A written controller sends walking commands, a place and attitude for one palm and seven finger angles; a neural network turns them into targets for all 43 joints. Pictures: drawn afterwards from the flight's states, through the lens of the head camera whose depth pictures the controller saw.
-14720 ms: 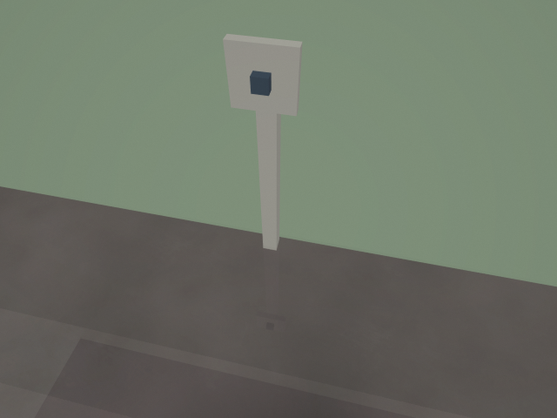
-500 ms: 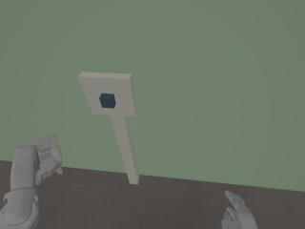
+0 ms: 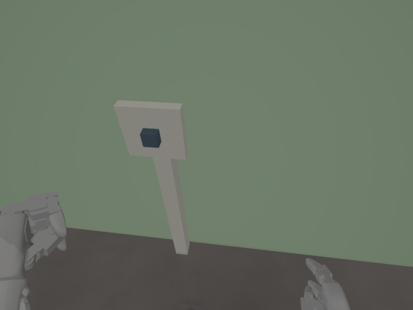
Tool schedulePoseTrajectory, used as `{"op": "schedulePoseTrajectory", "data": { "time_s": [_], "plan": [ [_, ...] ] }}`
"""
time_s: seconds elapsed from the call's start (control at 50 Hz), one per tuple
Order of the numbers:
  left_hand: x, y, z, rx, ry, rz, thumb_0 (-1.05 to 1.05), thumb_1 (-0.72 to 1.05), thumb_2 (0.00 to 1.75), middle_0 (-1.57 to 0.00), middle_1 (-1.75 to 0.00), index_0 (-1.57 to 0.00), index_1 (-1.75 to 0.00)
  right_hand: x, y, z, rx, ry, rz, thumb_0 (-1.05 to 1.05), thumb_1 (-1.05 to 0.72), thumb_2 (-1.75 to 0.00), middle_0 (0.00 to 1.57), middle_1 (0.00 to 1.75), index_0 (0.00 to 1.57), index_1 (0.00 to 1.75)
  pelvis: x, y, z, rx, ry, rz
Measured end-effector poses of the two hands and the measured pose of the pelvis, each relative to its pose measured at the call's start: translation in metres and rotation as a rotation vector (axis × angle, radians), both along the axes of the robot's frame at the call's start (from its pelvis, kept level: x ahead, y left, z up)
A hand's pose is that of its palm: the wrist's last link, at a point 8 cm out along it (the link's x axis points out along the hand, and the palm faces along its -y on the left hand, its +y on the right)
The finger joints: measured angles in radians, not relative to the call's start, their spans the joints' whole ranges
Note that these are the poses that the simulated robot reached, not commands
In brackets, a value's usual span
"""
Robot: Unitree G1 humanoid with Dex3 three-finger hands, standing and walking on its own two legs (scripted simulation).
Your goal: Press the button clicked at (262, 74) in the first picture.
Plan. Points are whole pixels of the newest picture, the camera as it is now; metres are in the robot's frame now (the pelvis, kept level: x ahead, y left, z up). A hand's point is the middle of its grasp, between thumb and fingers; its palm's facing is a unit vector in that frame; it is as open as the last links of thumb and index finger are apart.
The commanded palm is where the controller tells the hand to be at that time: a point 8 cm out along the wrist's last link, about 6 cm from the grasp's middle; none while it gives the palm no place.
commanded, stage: draw the hand back to the body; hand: left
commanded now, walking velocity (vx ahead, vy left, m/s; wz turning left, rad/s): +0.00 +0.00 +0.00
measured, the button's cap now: (151, 137) +0.53 +0.24 +0.04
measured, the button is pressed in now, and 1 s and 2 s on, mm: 0 0 0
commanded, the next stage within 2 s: step back with the hand held close in 0.02 s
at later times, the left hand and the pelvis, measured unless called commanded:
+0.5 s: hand (51, 243) +0.16 +0.25 +0.15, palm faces +0.31 -0.82 -0.48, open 3.1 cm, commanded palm +0.10 +0.30 +0.17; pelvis -0.03 +0.02 +0.00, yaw +0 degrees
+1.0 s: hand (11, 273) +0.11 +0.27 +0.16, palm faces +0.39 -0.81 -0.43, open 3.1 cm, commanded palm +0.04 +0.31 +0.17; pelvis -0.08 +0.03 -0.02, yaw +2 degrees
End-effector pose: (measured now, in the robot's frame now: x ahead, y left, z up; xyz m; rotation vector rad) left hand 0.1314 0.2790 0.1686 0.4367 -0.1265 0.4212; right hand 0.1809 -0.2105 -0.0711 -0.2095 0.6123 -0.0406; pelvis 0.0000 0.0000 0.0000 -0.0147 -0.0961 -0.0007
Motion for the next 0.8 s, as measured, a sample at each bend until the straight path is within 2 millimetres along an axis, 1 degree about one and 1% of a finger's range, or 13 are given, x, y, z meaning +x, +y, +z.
{"op": "schedulePoseTrajectory", "data": {
  "time_s": [0.16,0.24,0.3,0.38,0.42,0.48,0.56,0.62,0.72,0.8],
  "plan": [
    [-0.005,-0.004,0.009,0.020,-0.043,-0.026,0.02,0.89,0.90,-1.30,-1.49,-1.31,-1.50,-0.016,-0.001,-0.001,0.000,-0.002,-0.012,0.01,-0.90,-0.90,0.20,0.30,0.20,0.30,-0.007,-0.001,0.000,0.001,-0.014,-0.004],
    [-0.002,0.006,0.017,0.064,-0.078,-0.019,0.01,0.89,0.90,-1.30,-1.49,-1.31,-1.50,-0.025,-0.005,-0.002,-0.007,0.035,-0.024,0.01,-0.90,-0.90,0.20,0.30,0.20,0.30,-0.013,-0.001,0.000,-0.007,0.024,0.002],
    [0.002,0.009,0.011,0.067,-0.051,-0.027,0.01,0.89,0.90,-1.30,-1.50,-1.31,-1.50,-0.035,-0.010,-0.005,-0.024,0.080,-0.044,0.01,-0.90,-0.90,0.20,0.30,0.20,0.30,-0.019,0.001,0.000,-0.008,0.058,0.001],
    [0.001,0.005,-0.004,0.053,0.028,-0.078,0.01,0.89,0.90,-1.30,-1.50,-1.31,-1.50,-0.048,-0.017,-0.009,-0.047,0.128,-0.085,0.01,-0.90,-0.90,0.20,0.30,0.20,0.30,-0.024,0.008,-0.001,-0.002,0.088,-0.004],
    [-0.002,0.004,-0.006,0.059,0.053,-0.103,0.01,0.89,0.90,-1.30,-1.49,-1.31,-1.50,-0.054,-0.019,-0.010,-0.056,0.145,-0.108,0.01,-0.90,-0.90,0.20,0.30,0.20,0.30,-0.026,0.012,-0.002,0.000,0.097,-0.003],
    [-0.009,0.009,-0.003,0.086,0.050,-0.119,0.02,0.89,0.90,-1.30,-1.49,-1.31,-1.50,-0.060,-0.019,-0.011,-0.067,0.156,-0.130,0.01,-0.90,-0.90,0.20,0.30,0.20,0.30,-0.030,0.015,-0.004,0.001,0.102,-0.001],
    [-0.020,0.021,0.006,0.125,-0.003,-0.107,0.02,0.89,0.90,-1.30,-1.49,-1.31,-1.50,-0.063,-0.013,-0.008,-0.077,0.145,-0.132,0.01,-0.90,-0.90,0.20,0.30,0.20,0.30,-0.038,0.020,-0.006,0.003,0.100,0.000],
    [-0.028,0.027,0.009,0.137,-0.036,-0.090,0.01,0.89,0.90,-1.30,-1.49,-1.31,-1.50,-0.062,-0.006,-0.005,-0.075,0.115,-0.119,0.01,-0.90,-0.90,0.20,0.30,0.20,0.30,-0.045,0.023,-0.008,0.006,0.095,-0.003],
    [-0.041,0.029,0.004,0.131,-0.063,-0.075,0.01,0.89,0.90,-1.30,-1.49,-1.31,-1.50,-0.062,0.005,-0.001,-0.060,0.055,-0.089,0.01,-0.90,-0.90,0.20,0.30,0.20,0.30,-0.058,0.025,-0.013,0.012,0.083,-0.008],
    [-0.051,0.027,-0.001,0.117,-0.085,-0.076,0.01,0.89,0.90,-1.30,-1.49,-1.31,-1.50,-0.067,0.010,0.000,-0.064,0.035,-0.065,0.01,-0.90,-0.90,0.20,0.30,0.20,0.30,-0.067,0.025,-0.017,0.003,0.082,-0.006]
  ]
}}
